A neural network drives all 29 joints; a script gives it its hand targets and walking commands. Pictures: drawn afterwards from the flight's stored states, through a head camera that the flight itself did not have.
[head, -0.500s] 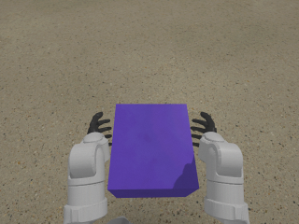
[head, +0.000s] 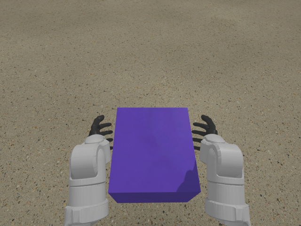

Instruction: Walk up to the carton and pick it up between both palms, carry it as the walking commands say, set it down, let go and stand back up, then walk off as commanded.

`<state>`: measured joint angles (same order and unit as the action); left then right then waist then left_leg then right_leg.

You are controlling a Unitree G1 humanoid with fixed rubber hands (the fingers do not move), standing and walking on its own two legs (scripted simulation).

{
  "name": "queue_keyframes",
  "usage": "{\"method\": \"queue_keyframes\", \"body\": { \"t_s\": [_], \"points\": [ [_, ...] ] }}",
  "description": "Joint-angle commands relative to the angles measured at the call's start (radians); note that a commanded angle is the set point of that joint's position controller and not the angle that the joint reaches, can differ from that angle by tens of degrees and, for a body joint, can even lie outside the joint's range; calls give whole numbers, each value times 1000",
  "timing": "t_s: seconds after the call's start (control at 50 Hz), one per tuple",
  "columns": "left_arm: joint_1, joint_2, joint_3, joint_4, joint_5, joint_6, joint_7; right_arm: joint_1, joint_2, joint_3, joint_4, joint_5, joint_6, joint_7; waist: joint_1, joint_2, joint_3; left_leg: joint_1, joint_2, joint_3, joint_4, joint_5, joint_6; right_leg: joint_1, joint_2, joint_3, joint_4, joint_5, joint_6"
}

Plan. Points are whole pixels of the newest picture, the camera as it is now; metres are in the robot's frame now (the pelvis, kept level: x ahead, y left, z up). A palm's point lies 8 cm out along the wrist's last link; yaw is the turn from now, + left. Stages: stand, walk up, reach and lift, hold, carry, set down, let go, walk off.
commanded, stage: carry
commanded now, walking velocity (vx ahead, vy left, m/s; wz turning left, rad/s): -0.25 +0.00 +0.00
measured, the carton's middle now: (152, 155) +0.32 +0.00 -0.01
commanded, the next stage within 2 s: none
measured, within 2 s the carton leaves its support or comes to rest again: neither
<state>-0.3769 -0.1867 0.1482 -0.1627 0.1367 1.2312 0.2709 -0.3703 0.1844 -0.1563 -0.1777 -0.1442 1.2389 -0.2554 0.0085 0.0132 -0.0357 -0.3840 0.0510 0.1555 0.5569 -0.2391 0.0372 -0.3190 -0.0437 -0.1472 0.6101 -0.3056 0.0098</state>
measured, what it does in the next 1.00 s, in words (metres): walks backwards: left foot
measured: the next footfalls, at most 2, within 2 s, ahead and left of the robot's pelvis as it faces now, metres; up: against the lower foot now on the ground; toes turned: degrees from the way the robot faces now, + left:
left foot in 0.76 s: -0.16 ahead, +0.14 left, +0.00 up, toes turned +6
right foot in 1.08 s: -0.24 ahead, -0.10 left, +0.00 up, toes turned -3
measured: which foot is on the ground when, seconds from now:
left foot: down 0.00-0.50, up 0.52-0.74, down 0.76-1.00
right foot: down 0.00-0.80, up 0.82-1.00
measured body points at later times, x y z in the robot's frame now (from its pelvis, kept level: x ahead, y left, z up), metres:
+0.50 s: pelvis -0.11 -0.01 -0.01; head -0.11 -0.02 +0.44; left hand +0.20 +0.14 +0.07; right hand +0.20 -0.14 +0.06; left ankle +0.02 +0.10 -0.73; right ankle -0.04 -0.10 -0.73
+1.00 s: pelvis -0.24 +0.02 +0.00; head -0.23 +0.03 +0.45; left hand +0.05 +0.19 +0.07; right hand +0.08 -0.09 +0.07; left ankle -0.20 +0.14 -0.73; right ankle -0.24 -0.10 -0.69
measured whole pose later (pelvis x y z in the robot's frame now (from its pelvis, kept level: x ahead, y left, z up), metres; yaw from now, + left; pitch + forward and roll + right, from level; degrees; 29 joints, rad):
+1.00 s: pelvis -0.24 +0.02 +0.00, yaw +1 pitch +2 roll -2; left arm -0.36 -0.18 0.15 -0.15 0.10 1.24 0.32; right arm -0.38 0.19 -0.16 -0.11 -0.16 1.22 -0.23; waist 0.05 0.02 -0.02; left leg -0.39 0.07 0.06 0.56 -0.21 0.01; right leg -0.47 0.01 -0.05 0.93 -0.47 0.05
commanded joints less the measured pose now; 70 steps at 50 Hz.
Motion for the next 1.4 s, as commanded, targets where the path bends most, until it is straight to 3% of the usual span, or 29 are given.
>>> {"method": "queue_keyframes", "body": {
  "t_s": [0.0,0.04,0.1,0.14,0.2,0.28,0.42,0.46,0.48,0.5,0.56,0.6,0.66,0.7,0.74,0.76,0.78,0.82,0.86,1.0,1.06,1.08,1.1,1.16,1.2,1.28,1.32,1.34,1.38],
  "points": [
    [-472,-1043,-659,-43,-444,5,-432,-469,1038,659,-10,451,3,414,7,101,-461,339,217,-173,8,1044,55,77,-65,53,-31,284,26],
    [-484,-1046,-662,-43,-450,4,-433,-468,1038,653,-10,449,0,414,6,98,-462,316,205,-165,16,948,44,118,-77,59,-71,341,21],
    [-472,-1041,-656,-33,-458,4,-440,-470,1033,652,-23,442,-3,408,7,-45,-471,159,137,-115,65,463,2,236,-187,141,-39,809,-35],
    [-461,-1042,-645,-21,-457,5,-445,-485,1033,659,-38,443,-3,408,7,-117,-434,89,101,-83,67,184,-14,225,-241,165,-56,886,-73],
    [-480,-1038,-632,-26,-451,6,-444,-499,1037,661,-35,451,-2,414,5,-101,-392,101,112,-90,22,174,-3,134,-219,152,-77,579,-63],
    [-521,-1039,-631,-39,-454,10,-439,-503,1039,649,-18,457,0,421,2,87,-369,121,215,-233,-160,155,46,22,-90,94,-20,-10,-24],
    [-544,-1062,-627,21,-473,13,-456,-531,1039,634,-5,435,0,420,4,98,-336,-83,223,-200,-294,-260,1,126,-33,45,17,-81,-35],
    [-533,-1064,-617,38,-475,12,-459,-536,1032,632,-1,430,2,420,16,-16,-322,-163,162,-126,-171,-280,-34,138,-127,180,-123,-133,-78],
    [-530,-1060,-614,34,-478,12,-460,-541,1035,632,-3,434,2,421,25,-230,-309,-169,55,-24,121,-251,-66,57,-312,433,-369,-259,-142],
    [-544,-1067,-620,31,-481,13,-464,-544,1045,634,5,433,-1,418,26,-291,-279,-171,1,-22,404,-283,-76,-37,-446,515,-458,-247,-209],
    [-575,-1048,-600,29,-461,13,-464,-557,1081,639,27,452,-16,415,8,-115,-321,-149,-5,-143,659,-187,-39,-2,-325,253,-323,137,-154],
    [-565,-1051,-587,29,-459,9,-460,-575,1072,643,8,459,-19,412,1,-130,-363,-128,-8,-89,508,-175,-48,105,-256,151,-231,388,-109],
    [-499,-1027,-576,35,-432,0,-451,-547,1060,662,-4,475,-17,408,14,-209,-414,-56,-45,-59,282,-266,-48,228,-269,186,-211,549,-122],
    [-438,-1025,-583,40,-411,-6,-443,-499,1054,660,10,475,-12,412,19,-245,-436,-8,-47,-57,96,-230,-35,279,-280,206,-202,556,-119],
    [-392,-1033,-590,41,-396,-15,-435,-471,1049,669,17,476,-10,422,13,-173,-430,140,14,-102,-179,-41,-28,205,-229,163,-140,455,-42],
    [-382,-1034,-595,28,-392,-22,-431,-463,1056,676,9,483,-11,430,14,-69,-420,255,127,-250,-214,66,-8,45,-182,142,-90,226,7],
    [-475,-1044,-627,-28,-417,-20,-437,-468,1062,657,40,470,-28,437,-15,261,-340,200,313,-432,-221,220,95,-167,-57,28,12,-140,49],
    [-511,-1070,-645,-51,-432,-27,-431,-484,1071,657,-2,462,-21,444,-26,203,-314,115,363,-421,-212,502,201,-193,53,147,500,-279,36],
    [-570,-1063,-679,-87,-478,-34,-436,-522,1044,649,-42,459,-28,442,-6,125,-343,161,266,-242,-118,558,129,-216,44,195,594,-150,21],
    [-522,-1039,-655,-2,-496,5,-447,-433,1016,578,21,385,-24,408,-6,222,-411,378,243,-268,-46,724,122,-97,61,69,36,-129,38],
    [-498,-1060,-661,37,-506,10,-465,-425,1027,592,32,372,-30,397,1,76,-433,204,183,-254,16,468,1,180,-88,194,-297,193,11],
    [-468,-1042,-644,62,-493,5,-470,-457,1027,612,4,381,-29,395,12,-164,-419,-22,73,-166,104,157,-51,282,-286,389,-169,687,-79],
    [-463,-1047,-638,45,-492,1,-476,-496,1040,640,-31,398,-25,398,21,-323,-391,-113,8,-76,245,-263,-58,242,-395,427,-162,962,-178],
    [-530,-1040,-607,16,-479,0,-470,-567,1067,664,-28,450,-27,404,14,-187,-368,-104,-28,-140,533,-280,-45,166,-323,311,-162,904,-155],
    [-528,-1039,-594,20,-456,-4,-460,-587,1069,682,-35,472,-28,408,5,-203,-367,-105,-26,-108,415,-210,-49,185,-241,208,-124,798,-109],
    [-453,-1005,-571,22,-402,-7,-439,-545,1051,691,-8,500,-9,418,17,-236,-398,-20,-58,-55,128,-202,-55,234,-238,243,-128,680,-125],
    [-411,-1006,-576,25,-384,-9,-429,-507,1045,690,13,498,-1,425,10,-206,-399,105,-29,-51,-137,-18,-47,188,-206,230,-112,561,-76],
    [-401,-1012,-586,17,-380,-12,-426,-497,1045,692,16,498,2,430,13,-133,-402,200,40,-147,-192,16,-35,96,-166,210,-55,396,-36],
    [-471,-1037,-619,-38,-405,-11,-426,-478,1052,669,45,479,-8,443,-21,291,-358,158,364,-427,-202,441,151,-145,9,64,245,-268,40]
  ]
}}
